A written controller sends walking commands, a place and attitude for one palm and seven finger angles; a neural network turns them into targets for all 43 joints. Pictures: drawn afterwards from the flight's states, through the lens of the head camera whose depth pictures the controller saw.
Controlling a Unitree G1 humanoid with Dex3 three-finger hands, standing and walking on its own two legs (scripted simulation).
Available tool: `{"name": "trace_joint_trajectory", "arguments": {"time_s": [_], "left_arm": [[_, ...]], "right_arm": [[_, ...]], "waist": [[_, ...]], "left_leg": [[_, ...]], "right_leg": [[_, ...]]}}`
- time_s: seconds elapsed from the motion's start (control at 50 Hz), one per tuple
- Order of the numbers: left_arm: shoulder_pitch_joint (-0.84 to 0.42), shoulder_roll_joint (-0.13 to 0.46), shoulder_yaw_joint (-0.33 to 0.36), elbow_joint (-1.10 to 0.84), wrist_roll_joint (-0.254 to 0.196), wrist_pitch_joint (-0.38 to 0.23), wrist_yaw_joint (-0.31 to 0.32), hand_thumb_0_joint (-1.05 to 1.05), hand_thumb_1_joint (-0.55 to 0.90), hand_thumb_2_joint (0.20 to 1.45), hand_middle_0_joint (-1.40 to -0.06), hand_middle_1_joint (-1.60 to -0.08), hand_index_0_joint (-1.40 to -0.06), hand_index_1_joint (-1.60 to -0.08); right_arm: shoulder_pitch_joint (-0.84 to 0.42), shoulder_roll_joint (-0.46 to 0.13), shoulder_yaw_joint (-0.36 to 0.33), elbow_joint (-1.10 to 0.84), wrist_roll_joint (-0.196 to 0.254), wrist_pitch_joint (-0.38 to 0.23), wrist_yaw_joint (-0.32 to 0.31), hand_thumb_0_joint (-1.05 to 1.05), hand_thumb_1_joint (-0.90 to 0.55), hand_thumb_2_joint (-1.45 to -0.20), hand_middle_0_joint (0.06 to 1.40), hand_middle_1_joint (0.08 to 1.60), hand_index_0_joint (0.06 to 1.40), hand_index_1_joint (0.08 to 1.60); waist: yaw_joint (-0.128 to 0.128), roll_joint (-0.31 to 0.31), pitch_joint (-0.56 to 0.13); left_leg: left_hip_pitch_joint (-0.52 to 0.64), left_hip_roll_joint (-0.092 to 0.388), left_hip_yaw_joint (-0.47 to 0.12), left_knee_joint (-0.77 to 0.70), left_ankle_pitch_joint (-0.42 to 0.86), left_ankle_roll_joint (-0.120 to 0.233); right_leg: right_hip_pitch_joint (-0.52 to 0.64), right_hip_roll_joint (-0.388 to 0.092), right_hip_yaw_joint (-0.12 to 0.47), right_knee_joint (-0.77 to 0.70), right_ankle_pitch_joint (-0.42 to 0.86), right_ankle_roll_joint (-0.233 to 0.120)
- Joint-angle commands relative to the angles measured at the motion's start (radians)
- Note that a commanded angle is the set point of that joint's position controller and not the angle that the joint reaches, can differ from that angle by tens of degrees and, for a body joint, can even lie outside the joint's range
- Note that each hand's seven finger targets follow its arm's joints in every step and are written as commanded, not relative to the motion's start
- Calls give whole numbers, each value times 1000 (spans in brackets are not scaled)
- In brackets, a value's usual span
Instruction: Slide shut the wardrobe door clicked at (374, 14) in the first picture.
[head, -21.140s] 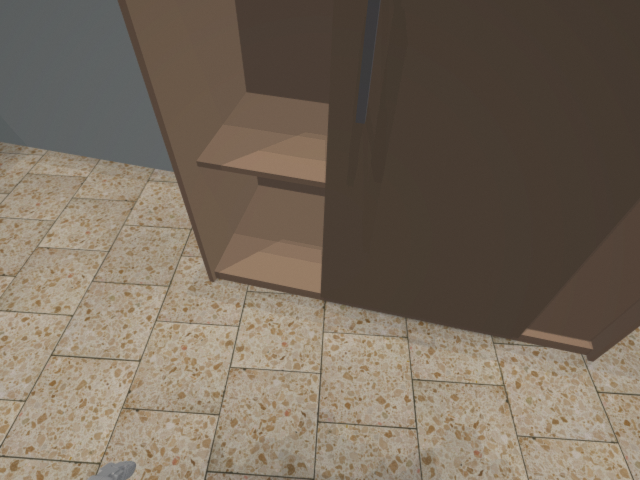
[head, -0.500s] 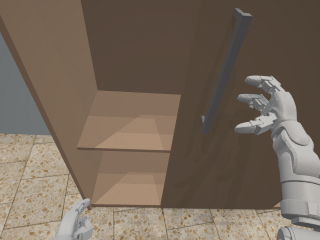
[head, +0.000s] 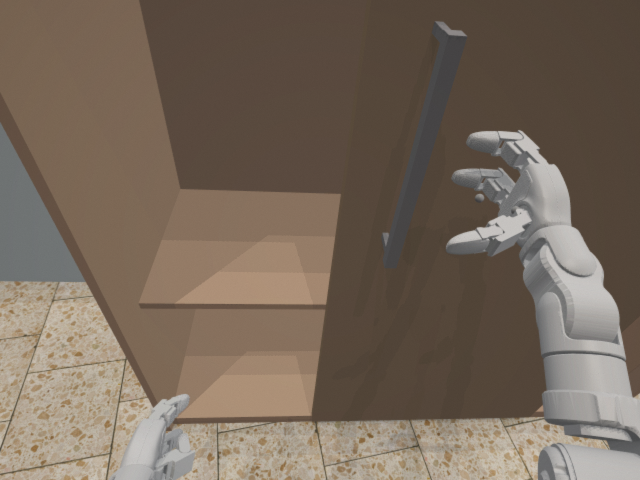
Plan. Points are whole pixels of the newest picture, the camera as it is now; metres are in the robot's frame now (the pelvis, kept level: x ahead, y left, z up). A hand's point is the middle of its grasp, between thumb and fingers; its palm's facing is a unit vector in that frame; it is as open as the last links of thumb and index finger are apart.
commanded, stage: move the hooked fingers beside the handle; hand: right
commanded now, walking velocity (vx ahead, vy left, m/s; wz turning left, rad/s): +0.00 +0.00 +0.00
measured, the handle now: (411, 165) +0.46 -0.08 +0.21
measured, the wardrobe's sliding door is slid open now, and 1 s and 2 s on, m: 0.42 0.42 0.42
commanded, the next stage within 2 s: none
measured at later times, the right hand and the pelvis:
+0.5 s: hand (455, 237) +0.36 -0.13 +0.17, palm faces -0.06 +1.00 -0.02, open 14.0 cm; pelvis -0.01 +0.01 +0.00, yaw +0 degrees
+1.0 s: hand (473, 195) +0.36 -0.13 +0.24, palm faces -0.02 +1.00 -0.06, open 14.0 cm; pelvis +0.00 +0.03 +0.00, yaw +1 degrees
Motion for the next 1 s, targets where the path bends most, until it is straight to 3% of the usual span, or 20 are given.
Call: {"name": "trace_joint_trajectory", "arguments": {"time_s": [0.0,0.04,0.12,0.18,0.22,0.32,0.36,0.4,0.46,0.52,0.58,0.64,0.68,0.74,0.78,0.82,0.88,0.9,0.94,0.98], "left_arm": [[-102,132,49,-162,-13,-15,10,0,900,900,-200,-300,-200,-300],[-108,127,51,-182,-13,-10,4,0,900,900,-200,-300,-200,-300],[-124,110,53,-224,0,-48,-4,0,900,900,-200,-300,-200,-300],[-108,108,58,-197,10,-81,-10,0,900,900,-200,-300,-200,-300],[-109,114,59,-176,8,-80,-9,0,900,900,-200,-300,-200,-300],[-118,131,50,-152,-24,-27,-4,0,900,900,-200,-300,-200,-300],[-121,135,51,-156,-28,-16,-2,0,900,900,-200,-300,-200,-300],[-129,132,54,-178,-22,-20,3,0,900,900,-200,-300,-200,-300],[-143,113,55,-208,0,-53,2,0,900,900,-200,-300,-200,-300],[-115,98,53,-179,18,-91,-2,0,900,900,-200,-300,-200,-300],[-116,105,48,-139,6,-77,-1,0,900,900,-200,-300,-200,-300],[-100,127,47,-126,-20,-31,1,0,900,900,-200,-300,-200,-300],[-95,150,41,-141,-40,-9,10,0,900,900,-200,-300,-200,-300],[-96,147,52,-174,-38,-13,6,0,900,900,-200,-300,-200,-300],[-113,136,59,-203,-26,-37,4,0,900,900,-200,-300,-200,-300],[-125,116,59,-225,-9,-72,4,0,900,900,-200,-300,-200,-300],[-82,108,56,-176,13,-110,1,0,900,900,-200,-300,-200,-300],[-82,107,55,-162,16,-112,0,0,900,900,-200,-300,-200,-300],[-81,116,59,-133,5,-88,2,0,900,900,-200,-300,-200,-300],[-79,131,53,-119,-18,-56,7,0,900,900,-200,-300,-200,-300]], "right_arm": [[-260,-164,-67,-2,-1,39,12,0,500,-300,300,1200,300,1200],[-281,-169,-67,-69,-4,21,16,0,500,-300,300,1200,300,1200],[-458,-238,-101,-424,-1,-118,7,0,500,-300,300,1200,300,1200],[-435,-245,-114,-481,-2,-187,-11,0,500,-300,300,1200,300,1200],[-351,-245,-132,-393,-1,-163,-11,0,500,-300,300,1200,300,1200],[-179,-70,13,-42,7,46,16,0,500,-300,300,1200,300,1200],[-226,-55,33,-22,11,85,20,0,500,-300,300,1200,300,1200],[-315,-114,-10,-128,8,57,10,0,500,-300,300,1200,300,1200],[-547,-267,-111,-474,-1,-96,-26,0,500,-300,300,1200,300,1200],[-534,-318,-173,-540,-5,-232,-48,0,500,-300,300,1200,300,1200],[-413,-288,-166,-270,-6,-190,-34,0,500,-300,300,1200,300,1200],[-193,-152,-60,100,-6,-6,21,0,500,-300,300,1200,300,1200],[-204,-118,4,226,7,94,59,0,500,-300,300,1200,300,1200],[-257,-120,-3,123,25,85,84,0,500,-300,300,1200,300,1200],[-434,-214,-73,-129,36,-27,72,0,500,-300,300,1200,300,1200],[-633,-335,-158,-445,31,-177,40,0,500,-300,300,1200,300,1200],[-565,-440,-269,-541,12,-321,-14,0,500,-300,300,1200,300,1200],[-527,-415,-258,-478,3,-321,-18,0,500,-300,300,1200,300,1200],[-449,-400,-245,-249,-17,-246,-13,0,500,-300,300,1200,300,1200],[-293,-268,-145,42,-9,-102,23,0,500,-300,300,1200,300,1200]], "waist": [[3,114,-132],[-1,92,-176],[-3,-19,-367],[5,-35,-383],[-3,-7,-329],[16,105,-2],[24,107,7],[20,112,-94],[2,17,-354],[-3,-39,-490],[8,28,-288],[11,92,2],[30,135,53],[25,138,-32],[21,120,-192],[7,35,-397],[-3,-78,-524],[-1,-65,-506],[3,-33,-358],[19,61,-76]], "left_leg": [[-76,42,-47,-66,225,-21],[-59,43,-48,-57,256,-18],[-12,41,-57,-31,353,-12],[-37,32,-50,-32,347,-15],[-21,30,-46,-34,366,-15],[-135,31,-37,-85,181,-24],[-158,37,-47,-97,128,-29],[-127,41,-57,-89,133,-28],[-5,48,-79,-56,250,-20],[39,47,-78,-18,360,-21],[25,42,-77,-51,342,-28],[-94,43,-68,-100,211,-38],[-145,54,-79,-119,132,-49],[-134,59,-84,-92,190,-58],[-55,59,-95,-70,245,-47],[60,59,-107,-38,341,-35],[89,58,-104,-5,409,-29],[90,58,-100,-4,430,-34],[74,60,-102,-34,387,-43],[-42,58,-109,-83,276,-68]], "right_leg": [[96,-73,80,-35,179,35],[116,-73,77,-22,218,33],[272,-75,92,-2,383,42],[334,-91,109,2,436,60],[296,-90,96,-4,437,60],[70,-81,85,-46,133,41],[56,-76,81,-44,69,30],[91,-71,82,-34,90,21],[209,-64,85,-11,230,20],[317,-78,89,5,380,37],[198,-77,65,-12,284,25],[24,-67,47,-29,90,21],[-14,-70,54,-34,15,19],[7,-66,55,4,69,12],[54,-54,60,13,117,5],[149,-46,60,16,217,0],[256,-67,69,24,341,13],[256,-68,64,23,357,13],[160,-68,46,11,265,12],[20,-67,31,-3,101,10]]}}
